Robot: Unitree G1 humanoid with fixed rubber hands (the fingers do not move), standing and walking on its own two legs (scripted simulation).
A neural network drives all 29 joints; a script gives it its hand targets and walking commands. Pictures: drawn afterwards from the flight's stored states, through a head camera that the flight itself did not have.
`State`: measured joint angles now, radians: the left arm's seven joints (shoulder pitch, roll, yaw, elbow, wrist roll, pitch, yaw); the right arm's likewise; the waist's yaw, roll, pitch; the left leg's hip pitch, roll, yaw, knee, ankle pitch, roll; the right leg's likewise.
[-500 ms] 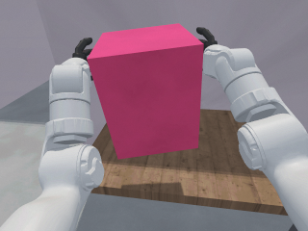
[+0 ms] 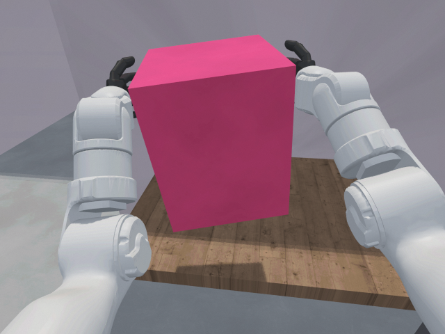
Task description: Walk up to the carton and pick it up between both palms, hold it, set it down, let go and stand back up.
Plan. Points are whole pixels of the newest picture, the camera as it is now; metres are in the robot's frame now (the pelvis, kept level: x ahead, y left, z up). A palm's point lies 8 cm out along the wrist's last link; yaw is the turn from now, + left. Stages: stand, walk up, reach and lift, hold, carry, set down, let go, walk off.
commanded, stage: hold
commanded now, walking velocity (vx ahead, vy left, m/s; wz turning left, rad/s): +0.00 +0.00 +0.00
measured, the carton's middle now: (217, 130) +0.38 +0.00 +0.27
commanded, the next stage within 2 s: set down in 1.70 s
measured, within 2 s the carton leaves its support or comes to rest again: neither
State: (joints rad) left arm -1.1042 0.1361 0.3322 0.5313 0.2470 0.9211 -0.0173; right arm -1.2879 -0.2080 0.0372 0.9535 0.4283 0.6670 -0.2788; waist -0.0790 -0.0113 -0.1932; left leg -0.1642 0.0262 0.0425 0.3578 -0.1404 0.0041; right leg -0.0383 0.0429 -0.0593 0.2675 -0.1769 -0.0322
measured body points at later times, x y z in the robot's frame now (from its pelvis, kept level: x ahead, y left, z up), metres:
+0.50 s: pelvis +0.00 -0.01 +0.00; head -0.10 +0.01 +0.44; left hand +0.39 +0.16 +0.35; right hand +0.38 -0.14 +0.35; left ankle +0.04 +0.11 -0.75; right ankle -0.02 -0.10 -0.75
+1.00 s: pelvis +0.00 -0.01 +0.00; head -0.10 +0.01 +0.44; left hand +0.39 +0.15 +0.34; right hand +0.38 -0.14 +0.35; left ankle +0.04 +0.11 -0.75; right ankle -0.02 -0.10 -0.75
